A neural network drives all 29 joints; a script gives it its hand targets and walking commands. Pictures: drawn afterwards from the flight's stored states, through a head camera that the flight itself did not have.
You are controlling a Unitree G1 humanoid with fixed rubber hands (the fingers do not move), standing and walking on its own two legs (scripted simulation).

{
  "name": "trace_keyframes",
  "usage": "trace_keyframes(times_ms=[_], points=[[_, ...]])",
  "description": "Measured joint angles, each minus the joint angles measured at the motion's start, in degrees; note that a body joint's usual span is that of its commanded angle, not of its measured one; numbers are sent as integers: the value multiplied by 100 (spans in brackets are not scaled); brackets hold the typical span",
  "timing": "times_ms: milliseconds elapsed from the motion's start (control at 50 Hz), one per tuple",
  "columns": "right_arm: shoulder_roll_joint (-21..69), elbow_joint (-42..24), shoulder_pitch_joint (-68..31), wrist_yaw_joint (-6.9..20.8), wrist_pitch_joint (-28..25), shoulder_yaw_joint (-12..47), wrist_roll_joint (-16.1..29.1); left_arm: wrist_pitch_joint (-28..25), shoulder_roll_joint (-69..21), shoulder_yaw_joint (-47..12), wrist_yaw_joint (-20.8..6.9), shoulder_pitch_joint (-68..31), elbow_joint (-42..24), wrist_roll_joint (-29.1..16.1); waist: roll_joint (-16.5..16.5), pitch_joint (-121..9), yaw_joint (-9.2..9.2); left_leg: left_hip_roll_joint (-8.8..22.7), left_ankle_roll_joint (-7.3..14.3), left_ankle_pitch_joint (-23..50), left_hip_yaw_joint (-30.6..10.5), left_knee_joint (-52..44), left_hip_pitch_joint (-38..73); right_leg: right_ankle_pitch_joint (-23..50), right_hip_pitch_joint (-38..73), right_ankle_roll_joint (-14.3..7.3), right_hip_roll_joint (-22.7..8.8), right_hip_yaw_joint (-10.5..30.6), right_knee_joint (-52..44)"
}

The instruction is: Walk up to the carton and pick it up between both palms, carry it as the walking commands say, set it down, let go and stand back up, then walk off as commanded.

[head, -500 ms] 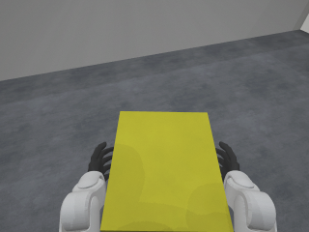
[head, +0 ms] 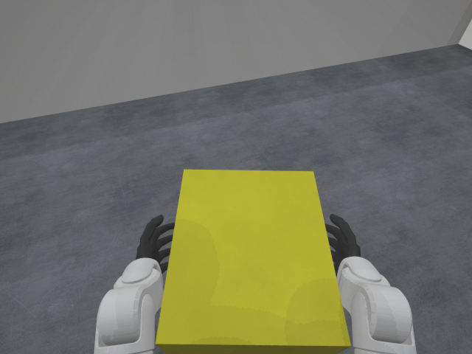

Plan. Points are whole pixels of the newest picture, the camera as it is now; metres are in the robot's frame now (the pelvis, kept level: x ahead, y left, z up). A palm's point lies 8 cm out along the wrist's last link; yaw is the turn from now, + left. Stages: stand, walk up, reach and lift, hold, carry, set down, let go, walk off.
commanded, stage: carry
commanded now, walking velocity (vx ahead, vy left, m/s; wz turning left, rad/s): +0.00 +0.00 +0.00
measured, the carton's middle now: (246, 277) +0.26 +0.00 -0.01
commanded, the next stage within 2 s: hold in 0.22 s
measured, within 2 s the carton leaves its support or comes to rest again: neither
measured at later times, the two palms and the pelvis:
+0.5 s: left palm (155, 281) +0.24 +0.15 +0.03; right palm (347, 280) +0.24 -0.16 +0.03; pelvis -0.01 +0.00 +0.01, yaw -1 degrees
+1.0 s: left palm (156, 266) +0.25 +0.15 +0.05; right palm (350, 269) +0.25 -0.16 +0.05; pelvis -0.05 +0.01 +0.00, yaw -5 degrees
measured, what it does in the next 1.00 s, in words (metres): shifts its weight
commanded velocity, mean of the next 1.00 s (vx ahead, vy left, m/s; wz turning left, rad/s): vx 0.00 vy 0.00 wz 0.00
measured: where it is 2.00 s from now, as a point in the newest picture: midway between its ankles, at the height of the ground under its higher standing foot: outside the picture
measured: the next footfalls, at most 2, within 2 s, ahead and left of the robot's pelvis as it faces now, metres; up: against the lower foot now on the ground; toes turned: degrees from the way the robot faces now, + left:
none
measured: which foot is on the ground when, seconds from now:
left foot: down 0.00-1.00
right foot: down 0.00-1.00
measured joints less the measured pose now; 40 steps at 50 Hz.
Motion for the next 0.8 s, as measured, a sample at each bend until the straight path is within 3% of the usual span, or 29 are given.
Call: trace_keyframes(times_ms=[220, 260, 300, 340, 360, 400, 540, 800], points=[[-1, 94, -17, 10, -136, -4, -11, -127, 1, 18, -15, -20, 89, 2, 1, 25, -4, 23, -23, -55, -3, 46, 20, -47, 36, -14, 10, -15, 19], [-23, 686, -181, 193, -554, -47, -248, -503, 43, 73, -219, -188, 643, 227, -47, 418, 33, -39, -5, 78, -77, -154, 454, 120, 421, -29, 57, 128, -136], [-116, 1341, -219, 200, -1018, 77, -387, -925, 184, -10, -265, -200, 1237, 372, -80, 679, 19, -69, -35, 106, -116, -337, 744, 116, 685, -37, 87, 221, -284], [-183, 1492, -22, 162, -1266, 262, -366, -1147, 301, -153, -260, 51, 1308, 378, -106, 832, -18, -109, -79, 151, -270, -474, 884, 150, 818, -20, 137, 380, -412], [-201, 1444, 116, 132, -1341, 351, -323, -1205, 324, -200, -253, 209, 1217, 364, -145, 869, -22, -166, -129, 184, -436, -532, 928, 532, 847, 1, 167, 541, -446], [-224, 1312, 302, 110, -1512, 399, -238, -1338, 254, -205, -236, 374, 1055, 332, -163, 885, -27, -202, -140, 209, -570, -577, 965, 374, 901, 10, 206, 655, -464], [-51, 1626, -54, 277, -1624, 70, -361, -1443, 130, 15, -323, 92, 1291, 513, -163, 878, -55, -228, -148, 383, -721, -772, 1258, 320, 1220, -7, 261, 754, -663], [30, 3227, -1560, 605, -1612, -769, -859, -1374, -14, 781, -596, -1297, 2723, 1038, -152, 960, -104, -299, -118, 416, -802, -417, 1208, 351, 1083, 40, 317, 938, -222]])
